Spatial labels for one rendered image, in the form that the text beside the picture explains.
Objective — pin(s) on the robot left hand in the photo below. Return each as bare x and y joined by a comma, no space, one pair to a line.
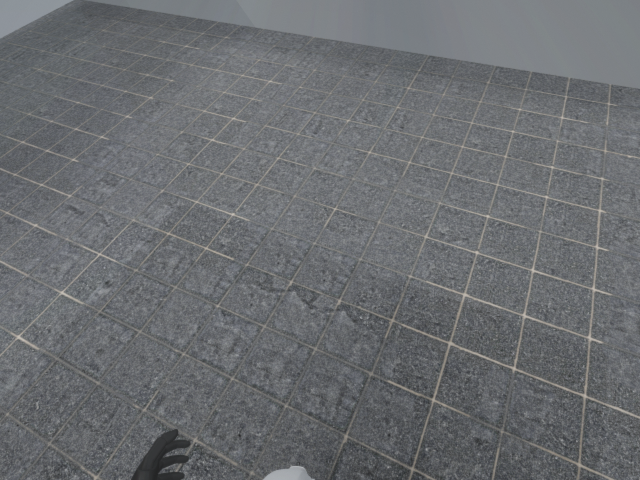
154,461

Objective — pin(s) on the robot left shin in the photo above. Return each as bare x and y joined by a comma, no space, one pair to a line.
299,468

